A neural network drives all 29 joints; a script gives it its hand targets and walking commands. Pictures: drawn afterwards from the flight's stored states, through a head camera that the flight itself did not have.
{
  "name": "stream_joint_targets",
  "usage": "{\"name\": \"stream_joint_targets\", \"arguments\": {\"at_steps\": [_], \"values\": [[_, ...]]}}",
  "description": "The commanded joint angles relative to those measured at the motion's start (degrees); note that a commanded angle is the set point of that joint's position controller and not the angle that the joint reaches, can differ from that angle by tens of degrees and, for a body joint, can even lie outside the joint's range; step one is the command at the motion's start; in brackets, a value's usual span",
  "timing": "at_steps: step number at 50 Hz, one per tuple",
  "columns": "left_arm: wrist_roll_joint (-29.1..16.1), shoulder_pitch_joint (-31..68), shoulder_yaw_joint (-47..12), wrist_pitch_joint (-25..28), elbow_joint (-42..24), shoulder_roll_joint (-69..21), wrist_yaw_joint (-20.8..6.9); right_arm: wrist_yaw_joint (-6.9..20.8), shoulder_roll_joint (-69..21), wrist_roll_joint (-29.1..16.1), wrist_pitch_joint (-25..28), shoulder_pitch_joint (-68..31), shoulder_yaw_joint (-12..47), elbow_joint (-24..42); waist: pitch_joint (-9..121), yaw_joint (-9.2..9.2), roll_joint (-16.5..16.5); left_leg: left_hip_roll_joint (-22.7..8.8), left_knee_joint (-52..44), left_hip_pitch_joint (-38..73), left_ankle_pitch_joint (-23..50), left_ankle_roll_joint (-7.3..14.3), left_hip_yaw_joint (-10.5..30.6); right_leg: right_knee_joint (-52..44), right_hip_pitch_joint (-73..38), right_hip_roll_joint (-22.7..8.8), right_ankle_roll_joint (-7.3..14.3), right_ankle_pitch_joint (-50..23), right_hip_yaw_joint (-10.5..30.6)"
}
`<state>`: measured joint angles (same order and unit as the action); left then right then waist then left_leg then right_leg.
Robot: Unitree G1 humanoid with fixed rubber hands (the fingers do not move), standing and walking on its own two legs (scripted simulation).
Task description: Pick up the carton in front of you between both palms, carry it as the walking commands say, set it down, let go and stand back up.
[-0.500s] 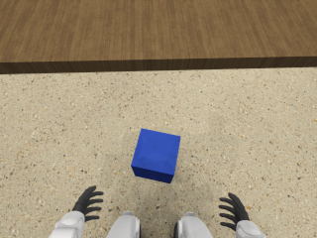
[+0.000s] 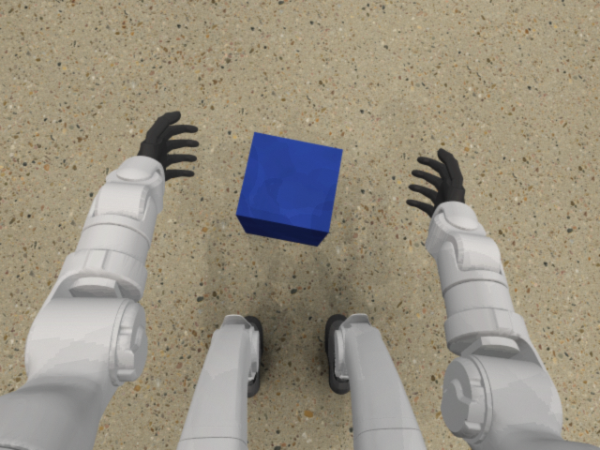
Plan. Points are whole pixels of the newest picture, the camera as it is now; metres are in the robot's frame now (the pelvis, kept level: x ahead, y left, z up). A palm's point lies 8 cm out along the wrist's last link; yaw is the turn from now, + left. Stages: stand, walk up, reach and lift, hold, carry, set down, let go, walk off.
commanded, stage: reach and lift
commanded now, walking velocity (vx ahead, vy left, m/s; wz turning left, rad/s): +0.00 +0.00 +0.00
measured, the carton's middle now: (289, 195) +0.54 +0.00 -0.54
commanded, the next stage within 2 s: none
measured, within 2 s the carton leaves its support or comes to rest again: neither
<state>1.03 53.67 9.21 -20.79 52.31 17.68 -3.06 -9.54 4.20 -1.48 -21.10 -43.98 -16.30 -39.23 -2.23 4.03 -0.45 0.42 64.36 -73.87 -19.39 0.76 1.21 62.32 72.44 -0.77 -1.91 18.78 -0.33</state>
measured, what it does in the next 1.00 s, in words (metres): lowers itself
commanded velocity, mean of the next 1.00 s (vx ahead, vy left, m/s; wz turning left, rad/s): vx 0.00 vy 0.00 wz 0.00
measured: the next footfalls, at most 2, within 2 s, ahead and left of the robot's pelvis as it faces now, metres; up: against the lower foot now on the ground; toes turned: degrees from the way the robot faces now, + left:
none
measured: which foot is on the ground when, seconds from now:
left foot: down 0.00-1.00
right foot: down 0.00-1.00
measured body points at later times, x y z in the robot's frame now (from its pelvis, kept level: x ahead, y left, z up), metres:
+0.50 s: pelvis +0.03 +0.01 -0.02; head +0.37 +0.02 +0.28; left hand +0.61 +0.18 -0.15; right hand +0.53 -0.20 -0.15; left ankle +0.09 +0.11 -0.63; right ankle +0.09 -0.14 -0.63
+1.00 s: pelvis -0.02 +0.00 -0.23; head +0.35 +0.01 +0.02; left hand +0.58 +0.18 -0.40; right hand +0.52 -0.20 -0.39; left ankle +0.09 +0.11 -0.63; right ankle +0.09 -0.14 -0.63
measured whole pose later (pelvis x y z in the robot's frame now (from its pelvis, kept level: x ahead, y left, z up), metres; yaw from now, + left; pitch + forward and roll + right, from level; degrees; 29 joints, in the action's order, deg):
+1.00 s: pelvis -0.02 +0.00 -0.23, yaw -4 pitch +45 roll -5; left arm -6.8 88.8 1.4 -8.2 66.4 29.9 0.2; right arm -11.1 10.6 -8.0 -8.4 -77.0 -17.1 -51.5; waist -11.7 4.2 1.3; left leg 3.3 112.7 -127.1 -30.7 -1.3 4.6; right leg 109.7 125.1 3.4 -4.6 30.1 1.2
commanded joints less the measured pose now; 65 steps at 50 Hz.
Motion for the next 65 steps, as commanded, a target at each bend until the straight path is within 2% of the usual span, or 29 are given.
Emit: {"name": "stream_joint_targets", "arguments": {"at_steps": [1, 7, 13, 19, 23, 25, 30, 34, 40, 46, 52, 57, 59, 61, 62, 65], "values": [[-0.5, 21.9, 1.0, 3.3, -1.7, 8.5, 0.4, -1.1, 5.7, -0.3, 3.3, -16.7, -1.7, 3.9, 46.3, 1.13, -4.7, 2.7, -8.0, 24.7, 2.7, -1.6, -0.5, -5.6, -14.3, 4.3, -1.5, -1.9, -4.0], [0.1, 32.6, 1.9, 7.3, 3.8, 11.2, -0.2, -1.0, 6.5, 0.5, 7.2, -25.3, -4.4, 1.6, 53.5, 2.00, -5.9, 3.1, -6.6, 24.7, 9.2, -1.6, 0.0, -4.7, -10.5, 4.6, -2.0, -6.9, -4.3], [3.1, 39.9, 4.3, 10.0, 5.1, 12.5, -1.4, 0.4, 6.6, 2.5, 9.7, -30.5, -7.4, 2.2, 59.1, 2.51, -7.1, 3.3, -5.2, 27.4, 19.4, -1.6, 0.5, -4.6, -7.7, 4.9, -2.2, -13.7, -4.7], [6.6, 38.1, 7.3, 11.6, 3.1, 10.5, -2.2, 2.3, 4.8, 5.0, 11.7, -27.2, -9.7, 4.5, 65.2, 2.08, -8.3, 3.1, -3.0, 32.9, 36.6, -1.4, 1.4, -4.7, -4.8, 5.5, -2.4, -24.4, -4.3], [8.5, 34.9, 9.7, 13.0, 2.7, 7.4, -2.4, 3.5, 2.9, 7.3, 13.8, -25.1, -11.8, 3.7, 61.2, 1.48, -7.6, 2.6, -0.3, 27.4, 41.7, -1.5, 2.4, -2.3, 2.0, 5.6, -2.9, -27.0, -3.9], [9.2, 33.5, 10.7, 13.6, 3.0, 6.4, -2.2, 3.9, 2.2, 8.2, 14.7, -24.8, -12.6, 2.9, 59.2, 1.00, -7.0, 2.5, 1.7, 22.3, 40.4, -1.7, 2.5, 0.1, 4.8, 5.7, -3.2, -26.3, -3.8], [9.1, 31.5, 11.1, 14.9, 4.8, 5.7, -0.9, 3.6, 1.8, 9.0, 15.9, -25.1, -13.5, -0.1, 56.3, 0.24, -5.3, 3.1, 9.2, 6.7, 31.2, -2.4, 1.4, 9.2, 10.5, 5.9, -3.9, -22.3, -3.5], [6.1, 34.7, 8.4, 15.6, 4.1, 8.7, 0.7, 2.4, 3.6, 6.4, 16.3, -27.9, -11.3, -1.0, 59.7, -0.05, -4.5, 3.5, 17.3, -1.8, 26.3, -2.5, 0.1, 17.7, 11.1, 5.9, -4.1, -22.0, -3.2], [-1.8, 43.4, -0.2, 15.5, 2.9, 15.2, 2.8, -0.3, 9.0, -1.3, 15.6, -35.8, -4.4, -1.1, 69.9, 0.25, -6.3, 3.0, 29.9, -4.8, 19.5, -2.9, -1.6, 30.5, 11.1, 5.4, -3.8, -18.8, -4.2], [-7.9, 51.6, -7.0, 13.9, 6.3, 17.6, 3.2, -1.5, 12.3, -6.1, 13.9, -44.4, -1.2, -4.5, 66.7, 1.28, -8.7, 1.6, 37.2, -8.1, 7.5, -2.7, -2.0, 38.7, 17.9, 4.1, -3.1, -7.3, -6.0], [-9.3, 57.8, -9.0, 13.6, 11.4, 19.7, 3.5, -1.8, 14.7, -7.7, 13.8, -51.2, -0.3, -10.1, 60.1, 1.44, -8.4, 0.4, 42.8, -11.8, 1.1, -2.2, -0.9, 44.8, 21.9, 3.4, -2.9, -1.5, -6.0], [-9.9, 60.2, -10.1, 14.7, 15.6, 19.9, 3.5, -1.0, 15.7, -7.8, 15.3, -54.6, -0.1, -15.2, 52.8, 1.35, -7.2, -0.3, 46.7, -16.2, 0.1, -1.7, 0.6, 49.2, 24.7, 2.9, -2.7, -0.9, -5.6], [-10.3, 61.6, -10.2, 15.3, 15.2, 20.0, 3.6, -0.6, 16.1, -8.0, 16.1, -55.8, 0.4, -16.1, 51.0, 0.82, -6.6, -0.3, 48.0, -18.9, 0.6, -1.6, 0.9, 50.8, 24.2, 2.8, -2.5, -1.5, -5.1], [-11.2, 62.3, -10.1, 16.1, 14.5, 20.4, 3.6, -0.6, 16.2, -7.6, 16.9, -57.0, 1.1, -16.4, 50.5, 0.29, -4.5, -0.4, 49.6, -20.4, 2.8, -1.4, 1.1, 52.7, 22.3, 3.0, -2.5, -4.2, -4.9], [-11.5, 62.5, -10.4, 16.5, 14.3, 20.9, 3.6, -0.7, 16.2, -7.5, 17.1, -57.6, 1.0, -15.8, 50.7, 0.65, -4.1, -0.4, 50.4, -19.5, 3.8, -1.2, 1.5, 53.3, 23.0, 3.1, -2.7, -5.2, -5.0], [-12.2, 63.2, -11.8, 16.9, 14.4, 20.9, 3.9, -0.7, 16.5, -8.0, 17.6, -58.4, 1.3, -15.2, 50.9, 0.78, -4.9, -0.3, 52.4, -16.9, 7.6, -1.5, 1.6, 55.1, 23.1, 3.4, -2.6, -8.2, -5.1]]}}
